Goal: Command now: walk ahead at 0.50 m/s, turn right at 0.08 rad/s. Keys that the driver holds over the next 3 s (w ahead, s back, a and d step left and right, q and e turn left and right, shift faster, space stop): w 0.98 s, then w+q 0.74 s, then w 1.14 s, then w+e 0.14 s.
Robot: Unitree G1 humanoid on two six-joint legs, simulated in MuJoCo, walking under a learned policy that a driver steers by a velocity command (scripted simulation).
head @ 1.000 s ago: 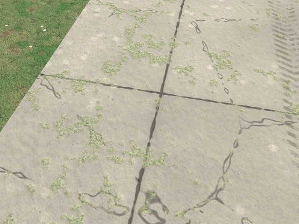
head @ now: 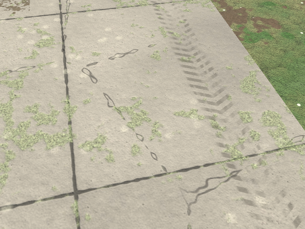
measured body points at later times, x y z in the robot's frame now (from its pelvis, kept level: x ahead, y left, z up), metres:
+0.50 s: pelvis +0.28 -0.06 +0.00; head +0.30 -0.07 +0.45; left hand +0.36 +0.22 -0.11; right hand +0.41 -0.34 -0.12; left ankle +0.32 +0.11 -0.67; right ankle +0.29 -0.15 -0.75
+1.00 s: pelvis +0.55 +0.01 +0.00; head +0.58 +0.03 +0.45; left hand +0.67 +0.29 -0.12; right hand +0.63 -0.26 -0.12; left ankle +0.57 +0.10 -0.75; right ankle +0.56 -0.15 -0.67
